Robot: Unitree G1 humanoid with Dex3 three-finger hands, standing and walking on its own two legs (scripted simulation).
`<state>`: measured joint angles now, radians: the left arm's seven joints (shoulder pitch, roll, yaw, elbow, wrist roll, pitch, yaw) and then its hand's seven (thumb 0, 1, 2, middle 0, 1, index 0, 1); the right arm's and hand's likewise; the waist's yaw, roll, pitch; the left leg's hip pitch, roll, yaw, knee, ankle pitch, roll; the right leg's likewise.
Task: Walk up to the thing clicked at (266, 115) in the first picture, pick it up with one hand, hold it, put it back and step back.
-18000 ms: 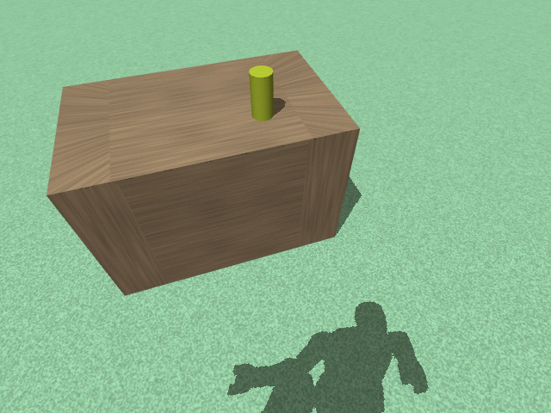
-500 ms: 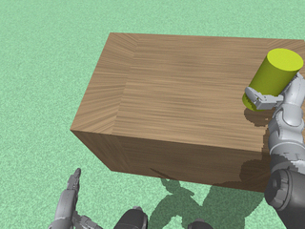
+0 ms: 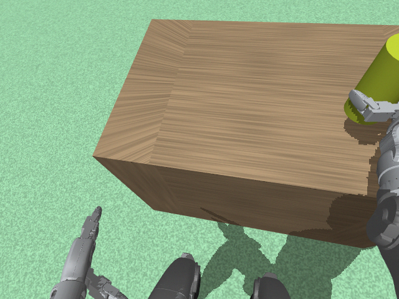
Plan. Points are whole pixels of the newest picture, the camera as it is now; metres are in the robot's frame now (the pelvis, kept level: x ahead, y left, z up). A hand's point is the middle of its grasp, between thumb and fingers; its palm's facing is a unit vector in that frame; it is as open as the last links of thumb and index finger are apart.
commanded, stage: crouch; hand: right
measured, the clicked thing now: (384, 84) +0.52 -0.24 +0.09
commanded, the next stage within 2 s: lower in 0.34 s
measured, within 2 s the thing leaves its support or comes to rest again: rests again in 1.34 s
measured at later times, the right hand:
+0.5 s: hand (375, 91) +0.53 -0.24 +0.05, palm faces +0.31 +0.95 +0.00, open 10.1 cm
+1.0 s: hand (363, 110) +0.54 -0.25 -0.01, palm faces +0.31 +0.95 +0.00, open 10.1 cm
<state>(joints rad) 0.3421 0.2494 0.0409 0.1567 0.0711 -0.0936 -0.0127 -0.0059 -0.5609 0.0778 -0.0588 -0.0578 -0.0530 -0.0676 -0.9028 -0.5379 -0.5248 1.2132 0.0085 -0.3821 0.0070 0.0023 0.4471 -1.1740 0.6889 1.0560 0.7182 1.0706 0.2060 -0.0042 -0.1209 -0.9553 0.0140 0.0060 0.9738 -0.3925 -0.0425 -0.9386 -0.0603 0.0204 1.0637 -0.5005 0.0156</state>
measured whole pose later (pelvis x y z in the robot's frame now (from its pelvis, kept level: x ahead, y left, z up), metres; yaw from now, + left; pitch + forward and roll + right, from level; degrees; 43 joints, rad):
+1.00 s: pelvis -0.02 +0.01 -0.05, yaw +1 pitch +28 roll +5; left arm 0.35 0.27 0.03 -0.06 0.09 -0.01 -0.01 -0.01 -0.55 0.07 -0.06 -0.05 -0.05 -0.06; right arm -0.95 -0.71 -0.62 1.26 -0.04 -0.42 0.05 0.00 0.45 -1.18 0.69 1.06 0.72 1.07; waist 0.32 0.00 -0.12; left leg -1.23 -0.01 0.04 1.18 -0.44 -0.03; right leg -1.23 -0.08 0.07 1.30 -0.56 0.03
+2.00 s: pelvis -0.02 +0.01 -0.06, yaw +1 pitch +30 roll +6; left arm 0.39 0.27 0.01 -0.17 0.09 0.03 -0.03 0.00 -0.54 0.05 -0.06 -0.06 -0.06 -0.06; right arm -0.93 -0.73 -0.64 1.25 -0.05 -0.44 0.06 -0.01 0.48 -0.43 0.77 0.63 0.79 0.63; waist 0.33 0.01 -0.13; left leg -1.29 -0.01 0.06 1.24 -0.47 -0.03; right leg -1.30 -0.08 0.09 1.37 -0.59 0.03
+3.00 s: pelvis +0.01 -0.01 +0.01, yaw +0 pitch +22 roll +4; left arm 0.36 0.32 0.01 0.04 -0.02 0.17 -0.07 0.00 -0.53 0.05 -0.06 -0.05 -0.06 -0.05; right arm -1.00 -1.00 -0.58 1.37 -0.14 -0.08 0.00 -0.01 0.50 -0.06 0.08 0.07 0.07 0.07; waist 0.21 -0.02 -0.12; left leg -0.91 0.00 0.02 0.91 -0.38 -0.04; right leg -0.92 -0.07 0.04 1.03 -0.50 0.01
